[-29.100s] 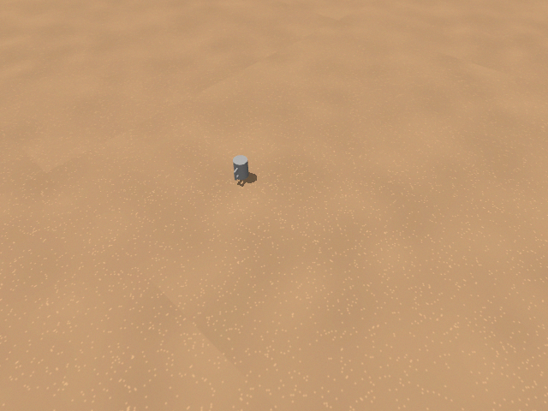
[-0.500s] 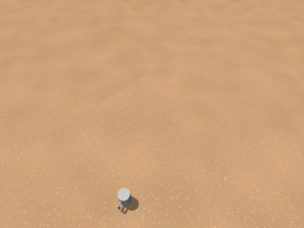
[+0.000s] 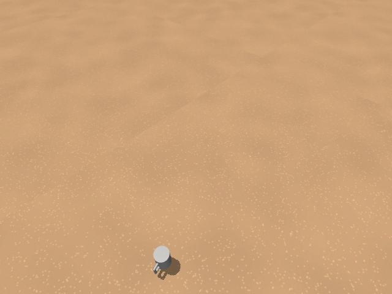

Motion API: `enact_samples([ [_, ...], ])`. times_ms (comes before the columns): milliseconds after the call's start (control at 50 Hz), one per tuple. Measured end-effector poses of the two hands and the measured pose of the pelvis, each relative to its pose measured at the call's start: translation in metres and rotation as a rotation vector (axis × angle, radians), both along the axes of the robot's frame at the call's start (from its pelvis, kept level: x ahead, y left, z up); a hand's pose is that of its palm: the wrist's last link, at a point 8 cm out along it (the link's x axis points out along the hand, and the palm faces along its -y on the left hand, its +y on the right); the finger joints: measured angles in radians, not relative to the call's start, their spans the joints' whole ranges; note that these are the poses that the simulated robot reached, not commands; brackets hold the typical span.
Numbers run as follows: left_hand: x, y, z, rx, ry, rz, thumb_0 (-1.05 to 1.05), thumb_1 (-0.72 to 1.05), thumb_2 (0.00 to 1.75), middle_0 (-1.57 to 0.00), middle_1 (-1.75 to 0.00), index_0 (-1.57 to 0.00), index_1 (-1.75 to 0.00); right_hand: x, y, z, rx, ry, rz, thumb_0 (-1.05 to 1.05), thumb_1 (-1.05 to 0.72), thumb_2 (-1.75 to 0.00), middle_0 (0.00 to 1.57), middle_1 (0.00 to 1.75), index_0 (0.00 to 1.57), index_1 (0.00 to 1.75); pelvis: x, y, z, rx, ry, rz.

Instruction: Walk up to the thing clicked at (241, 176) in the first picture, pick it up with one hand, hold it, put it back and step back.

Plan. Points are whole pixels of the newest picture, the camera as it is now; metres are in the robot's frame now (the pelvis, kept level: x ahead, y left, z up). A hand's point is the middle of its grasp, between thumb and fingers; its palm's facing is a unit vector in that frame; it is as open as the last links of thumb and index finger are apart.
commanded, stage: stand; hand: left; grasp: from above
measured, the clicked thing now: (160, 261) +0.40 +0.19 -0.73
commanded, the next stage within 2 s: step back in 1.52 s
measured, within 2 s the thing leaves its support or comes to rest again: neither
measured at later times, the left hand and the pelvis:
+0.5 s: hand out of the picture +0.06 +0.23 -0.16, palm faces +0.01 -0.95 -0.32, open 7.3 cm; pelvis +0.01 -0.01 +0.00, yaw +0 degrees
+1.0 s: hand out of the picture +0.09 +0.24 -0.16, palm faces +0.01 -0.94 -0.33, open 7.3 cm; pelvis +0.02 -0.01 +0.00, yaw +0 degrees
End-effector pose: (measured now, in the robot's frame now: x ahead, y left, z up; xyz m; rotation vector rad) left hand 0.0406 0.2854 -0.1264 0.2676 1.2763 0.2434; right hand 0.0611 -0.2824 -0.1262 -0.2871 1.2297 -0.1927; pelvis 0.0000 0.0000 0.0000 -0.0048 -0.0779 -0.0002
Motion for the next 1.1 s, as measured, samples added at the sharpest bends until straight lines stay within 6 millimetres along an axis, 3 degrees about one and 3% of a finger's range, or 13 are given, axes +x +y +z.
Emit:
enact_samples([
  [280,0.004,-0.003,0.002,0.0,0.016,-0.009,0.0,0.91,0.9,-0.2,-0.3,-0.21,-0.3,-0.001,-0.007,0.0,0.002,0.025,0.002,0.0,-0.9,-0.9,0.21,0.3,0.2,0.3,0.002,-0.005,0.001,0.001,0.01,0.001],
  [800,0.038,-0.005,0.006,-0.002,-0.017,-0.02,0.0,0.91,0.9,-0.2,-0.3,-0.21,-0.3,0.027,-0.014,0.004,-0.012,0.005,0.016,0.0,-0.9,-0.9,0.21,0.3,0.2,0.3,0.018,-0.007,0.003,0.002,0.026,-0.002],
  [1100,0.042,-0.003,0.007,0.001,-0.022,-0.029,0.0,0.91,0.9,-0.2,-0.3,-0.21,-0.3,0.03,-0.016,0.006,-0.013,0.004,0.017,0.0,-0.9,-0.9,0.21,0.3,0.21,0.3,0.019,-0.008,0.003,0.002,0.029,-0.001],
])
